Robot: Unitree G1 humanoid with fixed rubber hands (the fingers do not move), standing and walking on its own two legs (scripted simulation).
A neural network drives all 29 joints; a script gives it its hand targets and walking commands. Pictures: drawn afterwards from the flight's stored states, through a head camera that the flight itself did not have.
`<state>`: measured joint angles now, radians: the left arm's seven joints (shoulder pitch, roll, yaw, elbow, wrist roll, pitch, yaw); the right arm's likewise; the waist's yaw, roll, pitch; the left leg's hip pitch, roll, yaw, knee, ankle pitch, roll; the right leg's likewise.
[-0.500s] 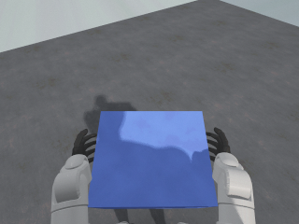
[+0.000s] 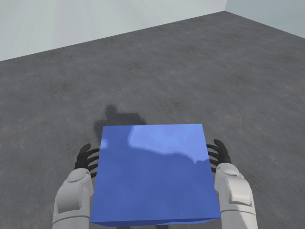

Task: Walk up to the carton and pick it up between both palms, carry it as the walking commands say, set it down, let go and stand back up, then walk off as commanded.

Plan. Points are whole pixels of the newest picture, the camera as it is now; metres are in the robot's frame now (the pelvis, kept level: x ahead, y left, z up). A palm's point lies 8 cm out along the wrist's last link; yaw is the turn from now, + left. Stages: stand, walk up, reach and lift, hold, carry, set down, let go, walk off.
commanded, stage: carry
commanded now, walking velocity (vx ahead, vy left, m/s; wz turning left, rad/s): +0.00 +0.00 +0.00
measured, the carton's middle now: (153, 175) +0.28 +0.01 -0.04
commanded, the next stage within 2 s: none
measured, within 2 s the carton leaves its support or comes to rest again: neither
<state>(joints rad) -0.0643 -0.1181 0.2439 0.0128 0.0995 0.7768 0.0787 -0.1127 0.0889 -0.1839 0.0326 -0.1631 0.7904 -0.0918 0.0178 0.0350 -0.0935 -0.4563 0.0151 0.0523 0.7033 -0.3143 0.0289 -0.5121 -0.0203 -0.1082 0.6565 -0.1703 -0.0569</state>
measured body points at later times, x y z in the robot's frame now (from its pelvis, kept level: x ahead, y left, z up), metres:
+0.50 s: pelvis -0.02 +0.00 +0.00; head -0.05 -0.01 +0.45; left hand +0.26 +0.17 +0.04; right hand +0.25 -0.20 +0.04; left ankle +0.06 +0.11 -0.71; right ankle +0.11 -0.09 -0.71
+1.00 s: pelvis -0.02 -0.01 +0.00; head -0.05 -0.02 +0.45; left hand +0.26 +0.17 +0.04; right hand +0.26 -0.20 +0.03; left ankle +0.04 +0.11 -0.71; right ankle +0.09 -0.09 -0.71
